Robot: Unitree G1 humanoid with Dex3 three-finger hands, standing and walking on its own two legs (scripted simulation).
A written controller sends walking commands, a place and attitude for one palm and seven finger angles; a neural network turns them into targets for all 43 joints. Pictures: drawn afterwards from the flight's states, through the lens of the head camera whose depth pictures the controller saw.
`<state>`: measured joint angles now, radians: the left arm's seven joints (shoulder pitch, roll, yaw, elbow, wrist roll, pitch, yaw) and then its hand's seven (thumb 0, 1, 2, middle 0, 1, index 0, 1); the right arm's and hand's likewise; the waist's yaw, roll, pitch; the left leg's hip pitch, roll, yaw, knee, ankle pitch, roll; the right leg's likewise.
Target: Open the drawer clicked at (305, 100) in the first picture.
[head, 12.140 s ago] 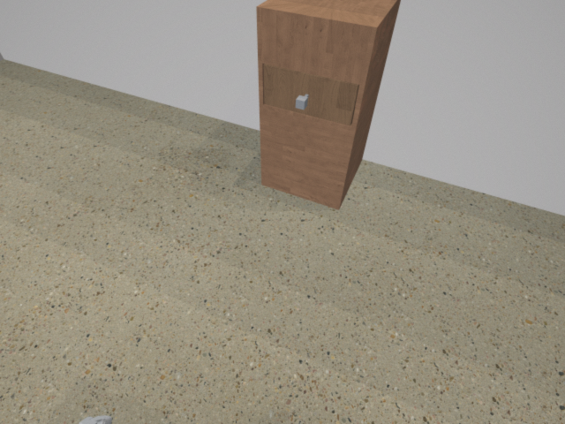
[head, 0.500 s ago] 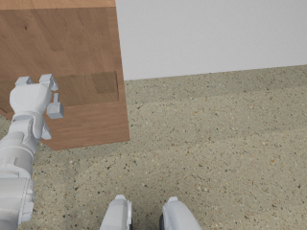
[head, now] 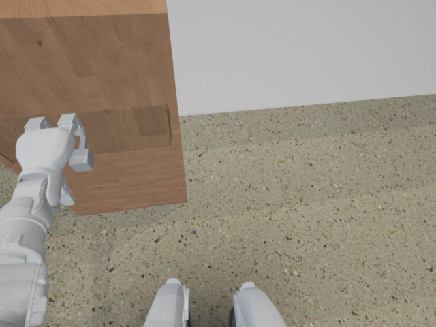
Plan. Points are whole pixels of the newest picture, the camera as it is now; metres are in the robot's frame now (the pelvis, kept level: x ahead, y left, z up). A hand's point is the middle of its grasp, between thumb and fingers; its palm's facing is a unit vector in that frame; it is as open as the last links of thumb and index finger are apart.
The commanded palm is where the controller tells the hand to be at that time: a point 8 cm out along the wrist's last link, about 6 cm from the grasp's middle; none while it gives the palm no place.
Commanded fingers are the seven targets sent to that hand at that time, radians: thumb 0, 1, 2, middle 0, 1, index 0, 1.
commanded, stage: lower the fingers behind the handle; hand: left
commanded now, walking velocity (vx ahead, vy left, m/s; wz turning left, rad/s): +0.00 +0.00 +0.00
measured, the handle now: (82, 152) +0.47 +0.30 -0.09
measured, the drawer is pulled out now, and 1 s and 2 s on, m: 0.00 0.00 0.00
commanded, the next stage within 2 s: lift the fingers back up to retry in 1.36 s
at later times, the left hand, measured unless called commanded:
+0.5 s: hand (70, 167) +0.43 +0.31 -0.08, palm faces -0.07 -0.03 -1.00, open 13.8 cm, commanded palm +0.42 +0.29 -0.02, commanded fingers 0.00 -0.50 0.30 -0.30 -1.20 -0.30 -1.20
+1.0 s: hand (72, 168) +0.43 +0.31 -0.09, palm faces +0.00 +0.00 -1.00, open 13.8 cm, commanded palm +0.42 +0.29 -0.05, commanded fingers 0.00 -0.50 0.30 -0.30 -1.20 -0.30 -1.20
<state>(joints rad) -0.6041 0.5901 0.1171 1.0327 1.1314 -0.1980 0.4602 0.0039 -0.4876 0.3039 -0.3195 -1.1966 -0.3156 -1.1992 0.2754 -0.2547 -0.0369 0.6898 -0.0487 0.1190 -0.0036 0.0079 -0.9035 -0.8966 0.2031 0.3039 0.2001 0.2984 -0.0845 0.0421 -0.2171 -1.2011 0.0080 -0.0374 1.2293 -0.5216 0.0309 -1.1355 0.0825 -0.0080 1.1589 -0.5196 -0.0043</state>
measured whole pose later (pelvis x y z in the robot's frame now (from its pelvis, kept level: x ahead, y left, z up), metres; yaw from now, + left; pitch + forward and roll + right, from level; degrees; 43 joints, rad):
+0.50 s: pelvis -0.02 +0.00 -0.03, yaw -1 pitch +31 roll -5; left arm -0.68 0.60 0.12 1.07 1.15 -0.16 0.49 0.00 -0.49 0.30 -0.32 -1.20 -0.32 -1.20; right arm 0.26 -0.25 -0.02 0.69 -0.06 0.11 0.01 0.01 -0.90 -0.90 0.20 0.30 0.20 0.30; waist -0.10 0.05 -0.22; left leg -1.35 0.01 -0.04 1.36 -0.54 0.04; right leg -1.28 0.08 -0.02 1.29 -0.54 0.00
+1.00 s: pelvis -0.03 +0.00 -0.06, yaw -1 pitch +32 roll -5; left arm -0.74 0.62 0.10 1.08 1.13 -0.14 0.51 0.00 -0.49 0.30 -0.32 -1.20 -0.28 -1.30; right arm 0.24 -0.27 -0.01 0.68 -0.05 0.09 0.01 0.01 -0.90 -0.90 0.20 0.30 0.20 0.30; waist -0.09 0.05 -0.23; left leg -1.47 0.00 -0.05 1.47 -0.56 0.03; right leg -1.41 0.08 -0.03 1.41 -0.57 0.00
